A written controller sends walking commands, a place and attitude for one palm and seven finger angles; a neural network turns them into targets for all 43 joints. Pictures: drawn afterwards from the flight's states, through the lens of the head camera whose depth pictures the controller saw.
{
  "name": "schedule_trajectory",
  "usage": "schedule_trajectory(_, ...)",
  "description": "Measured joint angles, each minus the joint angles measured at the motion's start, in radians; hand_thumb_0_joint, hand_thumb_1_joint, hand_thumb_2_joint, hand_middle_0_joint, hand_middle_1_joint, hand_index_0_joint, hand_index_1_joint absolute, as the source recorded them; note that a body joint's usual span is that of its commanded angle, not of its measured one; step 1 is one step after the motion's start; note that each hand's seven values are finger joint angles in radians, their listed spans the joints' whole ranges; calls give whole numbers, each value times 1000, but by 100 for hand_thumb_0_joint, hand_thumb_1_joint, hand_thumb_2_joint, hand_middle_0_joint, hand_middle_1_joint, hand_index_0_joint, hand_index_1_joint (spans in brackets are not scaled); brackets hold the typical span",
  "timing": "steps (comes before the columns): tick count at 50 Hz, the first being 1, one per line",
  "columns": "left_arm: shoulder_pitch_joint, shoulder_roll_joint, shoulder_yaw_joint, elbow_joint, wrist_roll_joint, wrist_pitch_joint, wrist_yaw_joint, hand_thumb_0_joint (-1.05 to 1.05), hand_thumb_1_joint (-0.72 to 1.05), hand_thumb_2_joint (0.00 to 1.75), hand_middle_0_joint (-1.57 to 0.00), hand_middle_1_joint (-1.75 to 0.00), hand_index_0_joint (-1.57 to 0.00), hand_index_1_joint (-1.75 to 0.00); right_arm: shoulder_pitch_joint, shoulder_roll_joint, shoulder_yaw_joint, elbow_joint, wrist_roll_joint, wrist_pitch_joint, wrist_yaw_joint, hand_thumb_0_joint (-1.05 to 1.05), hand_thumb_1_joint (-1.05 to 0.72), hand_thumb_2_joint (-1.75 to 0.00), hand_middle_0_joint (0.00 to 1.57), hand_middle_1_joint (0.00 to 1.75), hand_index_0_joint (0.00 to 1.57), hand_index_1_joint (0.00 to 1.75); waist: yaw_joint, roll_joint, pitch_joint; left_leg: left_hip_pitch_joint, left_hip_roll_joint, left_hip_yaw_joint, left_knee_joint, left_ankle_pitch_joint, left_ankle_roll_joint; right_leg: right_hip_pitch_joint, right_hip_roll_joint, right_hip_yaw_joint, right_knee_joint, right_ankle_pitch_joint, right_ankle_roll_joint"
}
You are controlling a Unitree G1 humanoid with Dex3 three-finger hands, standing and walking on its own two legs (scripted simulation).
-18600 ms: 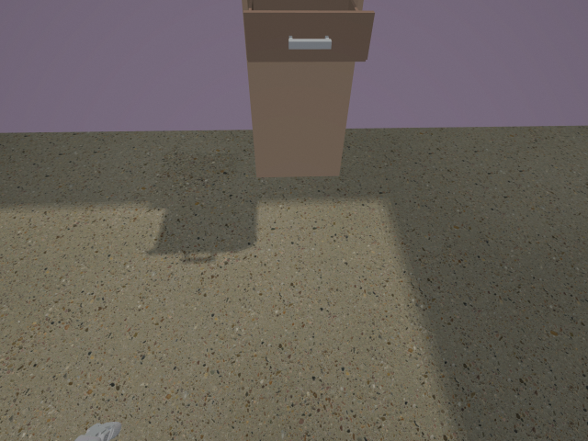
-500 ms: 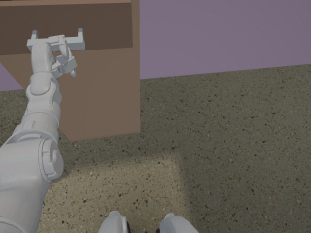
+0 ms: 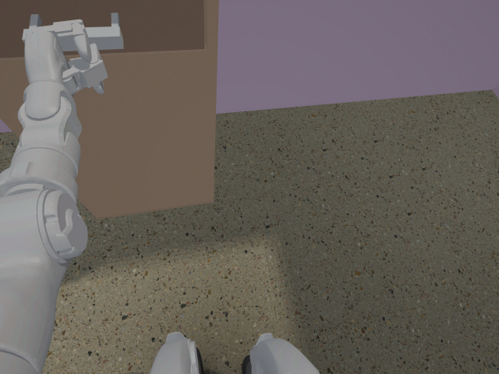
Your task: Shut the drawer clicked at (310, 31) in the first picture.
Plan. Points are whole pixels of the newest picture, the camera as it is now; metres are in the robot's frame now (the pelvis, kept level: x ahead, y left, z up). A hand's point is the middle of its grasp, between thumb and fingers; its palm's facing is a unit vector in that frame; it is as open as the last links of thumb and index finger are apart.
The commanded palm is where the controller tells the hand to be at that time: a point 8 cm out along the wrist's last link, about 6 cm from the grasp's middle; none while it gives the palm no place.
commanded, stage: push the drawer shut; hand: left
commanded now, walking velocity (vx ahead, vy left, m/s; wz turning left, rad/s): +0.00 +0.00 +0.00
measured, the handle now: (76, 29) +0.64 +0.18 +0.11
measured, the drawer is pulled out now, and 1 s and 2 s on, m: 0.00 0.00 0.00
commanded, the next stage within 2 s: pull the fist back off the drawer in 0.12 s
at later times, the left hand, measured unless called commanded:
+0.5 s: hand (94, 62) +0.57 +0.15 +0.11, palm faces +0.06 -1.00 -0.02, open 3.4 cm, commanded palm +0.57 +0.17 +0.11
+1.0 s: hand (90, 72) +0.55 +0.16 +0.11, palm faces +0.10 -0.99 +0.01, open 3.3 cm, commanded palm +0.52 +0.19 +0.11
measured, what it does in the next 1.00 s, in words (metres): stands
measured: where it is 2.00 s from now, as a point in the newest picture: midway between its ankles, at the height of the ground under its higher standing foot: outside the picture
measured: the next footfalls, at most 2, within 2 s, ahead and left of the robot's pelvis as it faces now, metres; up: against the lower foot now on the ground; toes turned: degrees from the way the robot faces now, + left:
none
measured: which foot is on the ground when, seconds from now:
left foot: down 0.00-1.00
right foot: down 0.00-1.00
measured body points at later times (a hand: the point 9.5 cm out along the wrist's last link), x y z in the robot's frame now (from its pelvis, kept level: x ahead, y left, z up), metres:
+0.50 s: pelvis -0.03 +0.01 -0.01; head +0.13 +0.04 +0.41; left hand +0.56 +0.20 +0.11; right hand -0.11 -0.24 -0.10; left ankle +0.04 +0.09 -0.67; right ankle -0.03 -0.10 -0.67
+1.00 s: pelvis +0.01 +0.01 +0.01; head +0.13 +0.03 +0.44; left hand +0.54 +0.21 +0.11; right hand -0.03 -0.24 -0.10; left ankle +0.04 +0.09 -0.67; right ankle -0.03 -0.10 -0.67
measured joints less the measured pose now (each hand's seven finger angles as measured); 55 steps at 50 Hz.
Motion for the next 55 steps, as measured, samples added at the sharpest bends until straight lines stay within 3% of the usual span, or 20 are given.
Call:
schedule_trajectory(14, -111, 62, -53, 57, -1, 18, 15, 10, 67, 94, -139, -160, -140, -160, 8, -15, 20, 13, -5, -48, -16, 1, -91, -90, 20, 30, 20, 30, -37, 4, 12, -92, -1, -18, 40, 23, 7, -84, 0, -20, 37, 19, 5)
schedule_trajectory(27, -127, 74, -31, 49, 20, 41, 18, 8, 68, 93, -139, -160, -140, -160, 31, -14, 27, -2, -13, -56, -9, 1, -91, -90, 20, 30, 20, 30, -49, 8, 15, -117, 0, -9, 54, 28, 17, -112, -1, -12, 51, 27, 14)
schedule_trajectory(35, -57, 23, -8, -31, -4, 40, 29, 6, 72, 90, -139, -160, -140, -160, 30, -5, 18, -11, -13, -43, 5, 1, -91, -90, 20, 30, 20, 30, -26, 8, 9, -89, 1, 9, 38, 22, 22, -91, -3, 7, 39, 25, 19)
schedule_trajectory(49, 145, -89, -19, -145, -63, 19, 28, 2, 88, 90, -140, -160, -140, -160, -2, 2, -10, -27, 9, 8, 19, 1, -91, -90, 20, 30, 20, 30, 44, 0, -18, 66, -4, 29, -29, -10, 16, 59, -5, 32, -32, 3, 17)
schedule_trajectory(55, 219, -120, -25, -247, -80, -26, 4, 2, 90, 90, -139, -160, -140, -160, -30, 0, -29, -37, 17, 20, 20, 1, -91, -90, 20, 30, 20, 30, 70, -10, -22, 99, -4, 30, -41, -20, 7, 89, -5, 35, -41, -9, 9)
